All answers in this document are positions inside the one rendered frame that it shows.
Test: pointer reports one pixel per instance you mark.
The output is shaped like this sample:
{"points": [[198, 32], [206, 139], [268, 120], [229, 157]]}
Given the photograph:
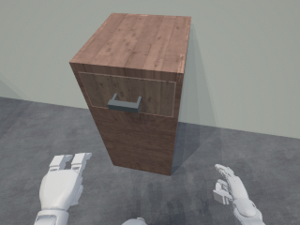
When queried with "left robot hand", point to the left robot hand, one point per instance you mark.
{"points": [[61, 188]]}

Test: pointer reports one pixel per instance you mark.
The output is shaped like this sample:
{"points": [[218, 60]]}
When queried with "left robot forearm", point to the left robot forearm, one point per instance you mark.
{"points": [[52, 216]]}

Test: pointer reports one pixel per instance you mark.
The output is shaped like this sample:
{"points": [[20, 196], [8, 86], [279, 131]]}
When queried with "right robot hand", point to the right robot hand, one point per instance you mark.
{"points": [[227, 192]]}

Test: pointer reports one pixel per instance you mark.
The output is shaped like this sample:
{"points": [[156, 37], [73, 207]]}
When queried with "right robot forearm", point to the right robot forearm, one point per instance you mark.
{"points": [[246, 213]]}

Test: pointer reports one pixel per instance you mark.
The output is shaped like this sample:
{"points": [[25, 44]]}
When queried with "cabinet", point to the cabinet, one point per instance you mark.
{"points": [[143, 46]]}

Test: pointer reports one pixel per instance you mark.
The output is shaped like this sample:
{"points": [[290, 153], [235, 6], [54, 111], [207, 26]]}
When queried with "drawer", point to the drawer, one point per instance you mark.
{"points": [[158, 96]]}

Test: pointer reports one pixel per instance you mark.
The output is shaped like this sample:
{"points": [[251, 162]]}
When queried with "handle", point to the handle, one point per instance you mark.
{"points": [[124, 106]]}

